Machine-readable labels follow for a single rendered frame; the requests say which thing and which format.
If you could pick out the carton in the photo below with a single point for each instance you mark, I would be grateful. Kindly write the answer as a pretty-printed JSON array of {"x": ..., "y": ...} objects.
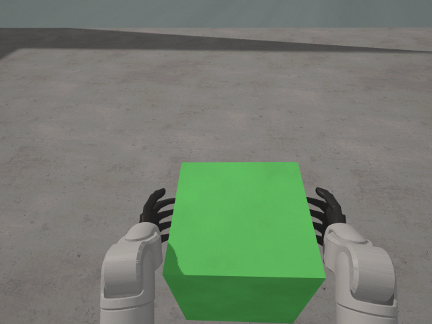
[{"x": 242, "y": 246}]

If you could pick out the left robot hand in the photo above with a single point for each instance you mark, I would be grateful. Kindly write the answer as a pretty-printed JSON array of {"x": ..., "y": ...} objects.
[{"x": 151, "y": 208}]

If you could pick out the left robot forearm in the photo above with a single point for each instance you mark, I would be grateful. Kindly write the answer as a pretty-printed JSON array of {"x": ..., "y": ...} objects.
[{"x": 128, "y": 277}]

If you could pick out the right robot forearm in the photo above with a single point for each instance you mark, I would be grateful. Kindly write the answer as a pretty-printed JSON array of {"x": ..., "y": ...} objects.
[{"x": 365, "y": 277}]

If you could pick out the right robot hand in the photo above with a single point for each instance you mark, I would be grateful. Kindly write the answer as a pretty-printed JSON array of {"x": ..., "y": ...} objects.
[{"x": 332, "y": 212}]

